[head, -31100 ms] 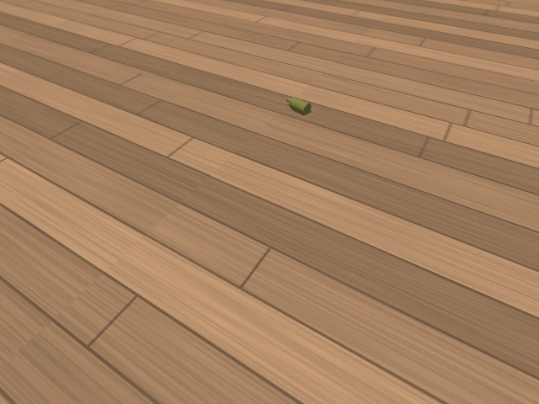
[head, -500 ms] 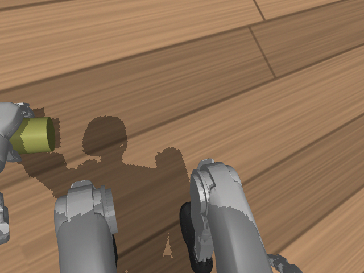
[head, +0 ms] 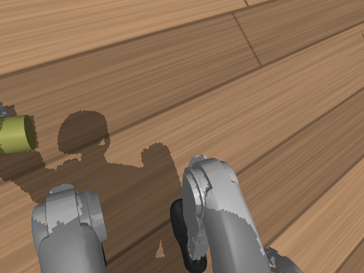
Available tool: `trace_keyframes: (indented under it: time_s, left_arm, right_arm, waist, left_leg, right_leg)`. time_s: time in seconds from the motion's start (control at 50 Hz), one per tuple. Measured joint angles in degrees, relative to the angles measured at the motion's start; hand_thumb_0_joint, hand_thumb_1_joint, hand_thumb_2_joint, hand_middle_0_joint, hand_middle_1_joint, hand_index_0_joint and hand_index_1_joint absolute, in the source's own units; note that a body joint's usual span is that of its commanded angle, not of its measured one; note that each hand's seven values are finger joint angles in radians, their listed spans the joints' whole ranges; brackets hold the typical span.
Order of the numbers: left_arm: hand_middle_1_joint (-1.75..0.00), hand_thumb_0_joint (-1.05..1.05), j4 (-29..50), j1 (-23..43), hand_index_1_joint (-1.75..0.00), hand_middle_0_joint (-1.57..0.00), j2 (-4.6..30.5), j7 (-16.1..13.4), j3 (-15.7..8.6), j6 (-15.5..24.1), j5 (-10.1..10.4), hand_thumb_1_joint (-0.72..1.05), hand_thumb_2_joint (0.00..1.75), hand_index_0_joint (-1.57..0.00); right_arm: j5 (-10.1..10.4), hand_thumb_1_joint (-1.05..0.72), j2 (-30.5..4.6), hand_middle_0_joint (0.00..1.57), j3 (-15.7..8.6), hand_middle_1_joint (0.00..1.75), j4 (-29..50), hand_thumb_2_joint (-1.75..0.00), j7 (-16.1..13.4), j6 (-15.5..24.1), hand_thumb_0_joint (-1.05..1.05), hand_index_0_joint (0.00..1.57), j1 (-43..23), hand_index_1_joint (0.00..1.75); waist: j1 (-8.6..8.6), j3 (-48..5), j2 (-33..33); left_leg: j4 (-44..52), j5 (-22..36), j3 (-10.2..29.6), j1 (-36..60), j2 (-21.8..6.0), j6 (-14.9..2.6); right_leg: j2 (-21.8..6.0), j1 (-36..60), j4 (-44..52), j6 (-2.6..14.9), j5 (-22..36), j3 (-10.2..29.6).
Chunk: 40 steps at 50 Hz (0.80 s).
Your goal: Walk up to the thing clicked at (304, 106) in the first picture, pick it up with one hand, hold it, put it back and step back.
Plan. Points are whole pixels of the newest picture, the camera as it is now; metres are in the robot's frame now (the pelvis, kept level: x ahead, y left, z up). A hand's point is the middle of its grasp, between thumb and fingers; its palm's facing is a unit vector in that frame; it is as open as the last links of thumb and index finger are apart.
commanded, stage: rest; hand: left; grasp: from above
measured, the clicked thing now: out of the picture +0.43 +0.35 -0.24
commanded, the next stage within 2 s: open in 0.64 s
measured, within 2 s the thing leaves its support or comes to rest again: rests again in 1.16 s
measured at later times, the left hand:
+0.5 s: hand out of the picture +0.43 +0.32 -0.23, palm faces -0.45 -0.11 -0.89, open 10.5 cm
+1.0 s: hand out of the picture +0.43 +0.32 -0.23, palm faces -0.46 -0.11 -0.88, open 10.7 cm
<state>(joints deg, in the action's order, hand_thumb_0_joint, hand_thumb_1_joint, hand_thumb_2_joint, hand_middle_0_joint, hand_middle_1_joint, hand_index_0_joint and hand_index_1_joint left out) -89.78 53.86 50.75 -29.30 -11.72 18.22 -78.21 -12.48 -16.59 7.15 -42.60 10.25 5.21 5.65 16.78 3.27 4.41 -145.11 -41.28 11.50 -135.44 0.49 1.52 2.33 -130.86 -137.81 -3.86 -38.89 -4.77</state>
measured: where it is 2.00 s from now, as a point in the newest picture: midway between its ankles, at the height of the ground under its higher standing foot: (146, 266)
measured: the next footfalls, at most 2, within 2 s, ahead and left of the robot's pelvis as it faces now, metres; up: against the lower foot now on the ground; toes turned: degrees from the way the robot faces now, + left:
none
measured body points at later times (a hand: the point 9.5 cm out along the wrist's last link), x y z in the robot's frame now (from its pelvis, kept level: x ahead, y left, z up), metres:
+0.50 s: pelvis +0.00 +0.01 -0.01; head +0.25 +0.12 +0.34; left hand +0.45 +0.33 -0.18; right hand +0.06 -0.26 -0.08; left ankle +0.06 +0.13 -0.27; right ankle +0.10 -0.13 -0.27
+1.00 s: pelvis -0.01 +0.01 -0.01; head +0.25 +0.12 +0.34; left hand +0.45 +0.33 -0.18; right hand +0.05 -0.26 -0.07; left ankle +0.06 +0.13 -0.27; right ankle +0.10 -0.13 -0.27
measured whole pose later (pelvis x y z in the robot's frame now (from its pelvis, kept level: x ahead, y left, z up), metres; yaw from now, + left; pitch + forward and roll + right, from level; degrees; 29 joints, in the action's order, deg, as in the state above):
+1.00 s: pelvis -0.01 +0.01 -0.01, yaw -3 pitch +26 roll -13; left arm -100.0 56.2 57.0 -35.2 -7.9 18.6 -78.6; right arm -15.9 -19.3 13.9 -40.7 13.6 11.2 4.8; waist 19.7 6.4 7.0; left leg -148.1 -41.3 14.2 -134.6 0.1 0.6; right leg 3.6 -128.8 -138.0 -4.4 -37.5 -7.0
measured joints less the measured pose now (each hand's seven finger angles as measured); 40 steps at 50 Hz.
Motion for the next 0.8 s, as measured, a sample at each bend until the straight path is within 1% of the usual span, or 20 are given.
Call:
trace_keyframes:
  time_s: [0.02,0.1,0.16,0.2,0.28,0.32,0.4,0.54,0.64,0.68,0.74,0.8]
  left_arm:
    - [-0.4,0.0,-0.1,-0.1,-0.41,-0.7,0.3,-0.2,-0.2,0.1,-0.2,-0.04,0.4,-0.74]
    - [-0.4,0.0,-1.1,-0.3,-0.41,-0.7,0.7,-0.8,0.9,0.0,-0.4,-0.04,0.4,-0.74]
    - [-0.39,0.01,-1.7,-0.7,-0.41,-0.7,0.8,-1.6,1.1,0.1,-0.4,-0.04,0.4,-0.74]
    - [-0.39,0.01,-2.1,-0.8,-0.41,-0.71,1.0,-2.1,1.5,0.2,-0.9,-0.04,0.4,-0.74]
    - [-0.39,0.01,-2.6,-1.1,-0.4,-0.71,1.6,-3.4,0.7,0.3,-1.2,-0.05,0.4,-0.75]
    - [-0.39,0.01,-3.5,-0.6,-0.41,-0.71,2.0,-4.1,1.4,0.0,-1.3,-0.05,0.4,-0.74]
    - [-0.4,0.0,-5.2,0.5,-0.41,-0.7,2.7,-4.9,2.0,-0.6,-1.4,-0.05,0.4,-0.74]
    - [-0.42,0.0,-7.2,1.6,-0.43,-0.72,3.2,-5.2,3.3,-1.0,-0.7,-0.07,0.4,-0.75]
    - [-0.42,0.0,-8.3,2.1,-0.44,-0.71,4.1,-5.4,3.0,-0.7,-0.5,-0.06,0.4,-0.75]
    - [-0.42,0.0,-8.8,2.5,-0.44,-0.71,4.5,-5.4,3.5,-0.7,-0.3,-0.07,0.4,-0.75]
    - [-0.43,0.0,-9.4,2.7,-0.44,-0.72,5.1,-5.4,3.1,-0.5,-0.5,-0.07,0.4,-0.75]
    - [-0.43,0.0,-9.7,2.9,-0.44,-0.72,5.6,-5.4,3.4,-0.4,-0.3,-0.07,0.41,-0.75]
  right_arm:
    - [-0.2,-0.9,0.0,0.2,0.1,0.3,0.0,-0.89,0.1,0.0,0.0,0.21,0.0,0.3]
    - [-0.7,-0.9,-0.1,0.2,0.7,0.3,-0.2,-0.89,0.3,0.3,0.0,0.2,-0.2,0.3]
    - [-0.9,-0.9,-0.2,0.2,1.2,0.3,-0.5,-0.89,0.4,0.5,0.0,0.2,-0.4,0.3]
    - [-1.2,-0.9,-0.3,0.2,1.6,0.3,-0.5,-0.89,0.6,0.9,0.0,0.2,-0.5,0.3]
    - [-1.6,-0.9,-0.4,0.2,2.2,0.3,-0.2,-0.89,0.8,1.4,0.0,0.2,-0.8,0.3]
    - [-1.8,-0.9,-0.4,0.2,2.5,0.3,-0.3,-0.89,1.1,1.9,0.0,0.2,-0.9,0.3]
    - [-2.3,-0.9,-0.6,0.2,3.1,0.3,-0.3,-0.89,1.6,2.9,0.0,0.2,-1.3,0.3]
    - [-2.6,-0.9,-1.0,0.2,4.4,0.3,0.1,-0.89,2.5,4.4,0.0,0.2,-1.3,0.3]
    - [-2.7,-0.9,-1.2,0.2,5.4,0.3,0.9,-0.89,3.0,5.0,0.0,0.2,-1.1,0.3]
    - [-2.8,-0.9,-1.4,0.2,5.7,0.3,1.2,-0.89,3.1,5.3,0.0,0.2,-1.0,0.3]
    - [-2.9,-0.91,-1.6,0.2,6.0,0.3,1.5,-0.89,3.2,5.6,0.0,0.2,-1.1,0.3]
    - [-3.0,-0.91,-2.0,0.2,6.2,0.3,1.8,-0.89,3.3,5.8,0.0,0.2,-1.0,0.3]
  waist:
    - [0.13,0.1,0.2]
    - [0.38,0.2,0.8]
    - [0.51,0.2,1.1]
    - [0.69,0.3,1.3]
    - [1.09,0.5,1.5]
    - [1.28,0.6,1.8]
    - [1.66,0.9,2.0]
    - [1.95,1.5,1.6]
    - [2.31,1.9,1.6]
    - [2.4,2.1,1.7]
    - [2.69,2.5,1.9]
    - [2.84,2.7,2.1]
  left_leg:
    - [-0.2,0.0,0.1,0.0,0.0,0.03]
    - [-0.8,0.0,0.4,-0.1,0.0,0.02]
    - [-1.2,-0.1,0.7,-0.2,0.0,-0.07]
    - [-1.4,-0.2,0.7,0.0,-0.1,-0.16]
    - [-1.8,-0.3,1.0,0.0,-0.1,-0.31]
    - [-2.1,-0.3,1.0,-0.1,-0.1,-0.37]
    - [-2.6,-0.3,1.3,-0.3,-0.1,-0.56]
    - [-3.1,-0.5,1.6,-0.1,-0.2,-0.96]
    - [-3.0,-0.5,1.8,0.1,-0.2,-1.01]
    - [-2.9,-0.4,1.9,0.1,-0.2,-1.05]
    - [-3.0,-0.3,2.1,0.3,-0.3,-1.09]
    - [-3.0,-0.3,2.2,0.5,-0.4,-1.07]
  right_leg:
    - [0.0,0.0,-0.1,0.02,0.1,-0.1]
    - [0.2,-0.1,-0.5,-0.06,0.2,-0.3]
    - [0.3,0.0,-0.6,0.0,0.2,-0.5]
    - [0.4,0.2,-0.7,0.0,0.2,-0.6]
    - [0.5,0.4,-0.8,0.0,0.2,-0.7]
    - [0.5,0.4,-1.0,0.0,0.2,-0.8]
    - [0.7,0.5,-1.2,-0.23,0.3,-1.0]
    - [0.8,1.0,-1.1,-0.33,0.2,-1.3]
    - [0.9,1.2,-0.7,-0.31,0.4,-1.5]
    - [0.9,1.4,-0.6,-0.48,0.5,-1.6]
    - [1.0,1.6,-0.5,-0.55,0.7,-1.7]
    - [1.1,1.8,-0.4,-0.51,0.8,-1.8]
